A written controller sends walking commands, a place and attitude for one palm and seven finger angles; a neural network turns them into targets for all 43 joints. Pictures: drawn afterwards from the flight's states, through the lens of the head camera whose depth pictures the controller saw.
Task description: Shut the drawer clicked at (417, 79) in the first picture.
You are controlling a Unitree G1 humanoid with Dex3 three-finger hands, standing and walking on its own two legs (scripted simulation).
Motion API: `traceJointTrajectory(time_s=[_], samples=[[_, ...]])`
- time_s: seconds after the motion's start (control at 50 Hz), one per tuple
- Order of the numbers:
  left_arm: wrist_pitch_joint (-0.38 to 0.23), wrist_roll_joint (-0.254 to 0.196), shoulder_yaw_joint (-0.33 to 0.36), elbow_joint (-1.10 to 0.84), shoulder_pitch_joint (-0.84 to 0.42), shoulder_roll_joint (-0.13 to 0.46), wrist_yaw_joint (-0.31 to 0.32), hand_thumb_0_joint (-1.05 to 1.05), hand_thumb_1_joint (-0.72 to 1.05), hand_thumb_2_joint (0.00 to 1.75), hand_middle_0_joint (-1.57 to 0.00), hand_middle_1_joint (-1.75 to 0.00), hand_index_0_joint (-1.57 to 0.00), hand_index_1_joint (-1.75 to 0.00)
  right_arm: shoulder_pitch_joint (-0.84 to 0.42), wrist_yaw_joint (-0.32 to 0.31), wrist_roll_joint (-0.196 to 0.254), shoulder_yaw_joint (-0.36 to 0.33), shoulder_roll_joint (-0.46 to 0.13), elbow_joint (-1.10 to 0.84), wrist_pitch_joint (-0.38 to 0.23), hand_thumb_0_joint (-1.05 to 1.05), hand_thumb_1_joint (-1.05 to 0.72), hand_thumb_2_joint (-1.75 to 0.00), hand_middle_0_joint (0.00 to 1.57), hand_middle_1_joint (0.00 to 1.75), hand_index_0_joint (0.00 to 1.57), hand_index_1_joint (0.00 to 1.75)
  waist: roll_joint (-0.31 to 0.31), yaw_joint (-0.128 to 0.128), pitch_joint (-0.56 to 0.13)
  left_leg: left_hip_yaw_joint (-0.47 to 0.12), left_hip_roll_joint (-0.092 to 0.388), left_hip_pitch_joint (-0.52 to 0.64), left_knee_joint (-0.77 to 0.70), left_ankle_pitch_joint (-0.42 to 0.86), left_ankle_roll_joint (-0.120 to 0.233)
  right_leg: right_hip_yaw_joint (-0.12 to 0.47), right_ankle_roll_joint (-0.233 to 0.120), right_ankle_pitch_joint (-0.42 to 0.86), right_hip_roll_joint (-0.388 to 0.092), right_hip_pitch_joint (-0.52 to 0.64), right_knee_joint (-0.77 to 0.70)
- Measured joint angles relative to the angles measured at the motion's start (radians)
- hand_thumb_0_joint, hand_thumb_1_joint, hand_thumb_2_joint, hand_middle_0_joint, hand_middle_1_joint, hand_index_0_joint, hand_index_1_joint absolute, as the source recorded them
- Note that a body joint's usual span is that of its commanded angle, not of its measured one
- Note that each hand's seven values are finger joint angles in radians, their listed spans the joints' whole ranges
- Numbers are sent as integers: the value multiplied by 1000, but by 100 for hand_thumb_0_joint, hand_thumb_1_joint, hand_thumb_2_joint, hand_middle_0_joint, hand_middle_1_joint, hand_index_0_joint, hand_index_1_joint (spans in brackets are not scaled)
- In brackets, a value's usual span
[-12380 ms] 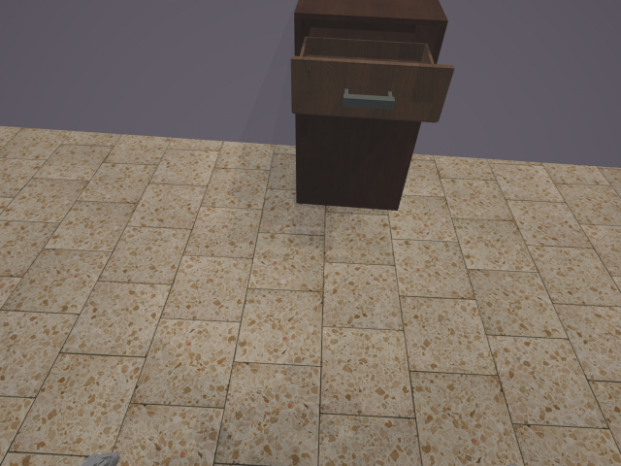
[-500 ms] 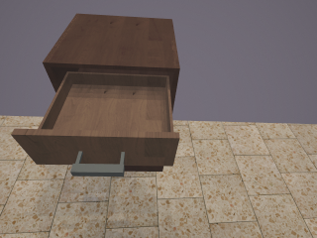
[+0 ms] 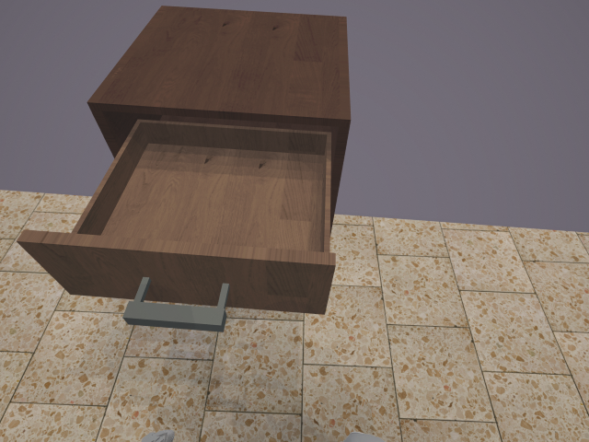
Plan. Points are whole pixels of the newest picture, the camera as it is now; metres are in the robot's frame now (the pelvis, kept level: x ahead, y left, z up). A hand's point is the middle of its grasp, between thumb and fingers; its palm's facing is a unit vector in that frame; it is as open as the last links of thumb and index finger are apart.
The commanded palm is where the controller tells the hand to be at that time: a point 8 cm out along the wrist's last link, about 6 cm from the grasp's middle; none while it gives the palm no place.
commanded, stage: come to a stop and stand still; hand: left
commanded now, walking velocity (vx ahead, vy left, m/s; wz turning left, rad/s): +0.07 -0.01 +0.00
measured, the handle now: (180, 301) +0.31 +0.18 -0.02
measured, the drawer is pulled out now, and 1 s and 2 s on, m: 0.30 0.30 0.28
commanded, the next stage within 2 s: look again from close up in 0.58 s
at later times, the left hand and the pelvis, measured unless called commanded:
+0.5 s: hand out of the picture -0.06 +0.14 -0.15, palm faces -0.01 -0.99 -0.16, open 7.4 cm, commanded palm none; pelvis -0.02 -0.02 +0.02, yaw -2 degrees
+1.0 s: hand out of the picture +0.02 +0.19 -0.16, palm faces -0.01 -0.97 -0.23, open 7.4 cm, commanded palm none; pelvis -0.02 +0.01 +0.01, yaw -2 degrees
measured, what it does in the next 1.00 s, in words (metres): steps on the spot: right foot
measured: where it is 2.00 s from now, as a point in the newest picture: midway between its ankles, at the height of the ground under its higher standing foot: outside the picture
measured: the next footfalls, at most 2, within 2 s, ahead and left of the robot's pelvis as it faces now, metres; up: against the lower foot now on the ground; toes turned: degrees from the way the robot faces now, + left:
right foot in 0.22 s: +0.02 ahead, -0.11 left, +0.00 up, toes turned -3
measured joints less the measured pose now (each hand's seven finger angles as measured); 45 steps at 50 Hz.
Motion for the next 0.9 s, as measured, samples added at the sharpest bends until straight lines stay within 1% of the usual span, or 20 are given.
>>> traceJointTrajectory(time_s=[0.02, 0.06, 0.1, 0.12, 0.14, 0.16, 0.18, 0.22, 0.24, 0.28, 0.34, 0.44, 0.54, 0.68, 0.7, 0.74, 0.78, 0.82, 0.86, 0.9], samples=[[8, -4, 7, -1, 4, 8, 3, 0, 91, 89, -20, -30, -20, -30, -6, 1, -5, 3, 5, -5, -1, 0, -91, -90, 20, 30, 20, 30, -17, 11, 1, 15, -6, 5, -4, 19, 18, 15, -1, -5, -3, -4, 9], [26, -4, 12, 4, 20, 16, 7, 0, 92, 89, -20, -30, -20, -30, -6, 3, -13, 9, 11, -14, -3, 0, -91, -90, 20, 30, 20, 30, -22, 24, -9, 27, -7, 15, -21, 18, 43, 38, -7, -114, 10, -22, 84], [35, -2, 12, 9, 43, 21, 7, 0, 92, 89, -20, -30, -20, -30, -7, 2, -19, 14, 15, -14, 3, 0, -92, -90, 20, 30, 20, 30, -14, 29, -24, 25, -7, 21, -52, 28, 50, 47, -11, -172, 25, -33, 197], [35, -2, 12, 11, 57, 22, 7, 0, 92, 90, -20, -30, -20, -30, -9, 0, -21, 14, 13, -11, 7, 0, -93, -90, 20, 30, 20, 30, -9, 33, -30, 23, -7, 22, -66, 37, 51, 45, -10, -188, 30, -24, 221], [33, -1, 10, 13, 71, 23, 6, 0, 92, 90, -20, -30, -20, -30, -11, 1, -22, 15, 9, -7, 10, 0, -93, -90, 20, 30, 20, 30, -4, 38, -36, 22, -7, 22, -80, 47, 50, 39, -8, -199, 32, -5, 215], [29, -1, 8, 16, 87, 23, 7, 0, 92, 90, -20, -30, -20, -30, -13, 2, -22, 16, 6, -5, 11, 0, -94, -90, 20, 30, 20, 30, 0, 43, -40, 22, -6, 21, -90, 55, 49, 30, -6, -200, 32, 23, 178], [23, -2, 5, 19, 104, 23, 7, 0, 92, 90, -20, -30, -20, -30, -15, 2, -21, 18, 3, -3, 12, 1, -94, -90, 20, 30, 20, 30, 3, 49, -44, 23, -6, 18, -95, 60, 46, 20, -3, -181, 31, 59, 111], [4, -1, -2, 31, 140, 26, 11, 0, 91, 90, -20, -30, -19, -30, -20, 4, -13, 21, 4, -3, 9, 1, -94, -90, 20, 30, 20, 30, 0, 58, -47, 31, -7, 3, -79, 57, 38, 15, -3, -87, 28, 142, -70], [-2, -1, -7, 49, 148, 17, 13, 0, 91, 90, -20, -30, -19, -30, -29, 4, -8, 20, 0, 2, 8, 1, -93, -90, 20, 30, 20, 30, 19, 57, -37, 26, 7, 3, -72, 54, 32, 8, -13, -77, 43, 155, -95], [-10, -2, -21, 74, 175, 2, 10, 0, 91, 90, -20, -30, -19, -30, -38, 1, -2, 15, -6, 6, 9, 0, -94, -90, 20, 30, 20, 30, 43, 44, -31, 16, 23, 18, -102, 84, 19, -2, -29, -61, 61, 169, -121], [-16, -3, -37, 102, 215, -9, 2, 1, 91, 90, -20, -30, -19, -30, -33, 6, 0, 18, -6, 21, 11, 0, -94, -90, 20, 30, 20, 30, 38, 34, -38, 16, 26, 40, -151, 105, 13, -2, -39, -39, 68, 182, -154], [-19, -5, -52, 133, 234, -26, -5, 1, 91, 90, -20, -30, -20, -30, 1, 10, 0, 29, -4, 67, 5, 0, -94, -90, 20, 30, 20, 30, 24, 37, -44, 20, 35, 58, -194, 132, 9, 1, -44, -9, 80, 198, -199], [-28, -7, -56, 143, 224, -39, -6, 1, 91, 90, -20, -30, -20, -30, 52, 10, -1, 42, 16, 116, 4, 0, -93, -90, 20, 30, 20, 30, 15, 35, -47, 16, 41, 59, -208, 145, 7, -3, -48, 7, 86, 204, -221], [-35, -10, -53, 143, 201, -47, -3, 1, 91, 90, -20, -30, -20, -30, 115, 9, -2, 52, 60, 157, 0, 0, -91, -90, 20, 30, 20, 30, 11, 22, -51, 16, 43, 53, -209, 148, 6, -3, -50, 12, 89, 198, -224], [-43, -6, -55, 145, 196, -51, 2, 1, 91, 90, -20, -30, -20, -30, 121, 11, -4, 53, 60, 156, -1, 0, -91, -90, 20, 30, 20, 30, 21, 21, -52, 11, 50, 34, -183, 140, 5, -6, -49, 14, 95, 192, -225], [-56, -5, -57, 139, 193, -57, 4, 1, 91, 90, -20, -30, -20, -30, 126, 19, -7, 51, 55, 136, 7, 1, -91, -90, 20, 30, 20, 30, 46, 10, -54, -10, 56, -9, -112, 87, 2, -11, -47, 13, 106, 175, -212], [-57, -3, -53, 135, 193, -53, 4, 1, 91, 90, -20, -30, -20, -30, 135, 23, -11, 47, 50, 114, 8, 1, -91, -90, 20, 30, 20, 30, 60, -6, -64, -25, 53, -28, -75, 79, 7, -13, -45, -1, 108, 163, -185], [-51, -6, -46, 133, 187, -41, 4, 1, 91, 90, -20, -30, -20, -30, 142, 22, -13, 45, 50, 99, 1, 1, -91, -90, 20, 30, 20, 30, 59, -18, -75, -25, 45, -31, -52, 74, 21, -11, -39, -23, 100, 157, -153], [-40, -6, -38, 126, 174, -27, 5, 1, 91, 90, -20, -30, -20, -30, 149, 20, -16, 44, 51, 86, -6, 1, -91, -90, 20, 30, 20, 30, 55, -21, -88, -19, 33, -31, -42, 59, 32, -6, -31, -39, 87, 150, -129], [-34, -7, -31, 112, 160, -14, 5, 2, 92, 90, -20, -30, -20, -30, 149, 17, -16, 45, 50, 78, -8, 1, -91, -90, 20, 30, 20, 30, 55, -16, -99, -14, 22, -30, -43, 54, 42, -1, -23, -47, 75, 145, -118]])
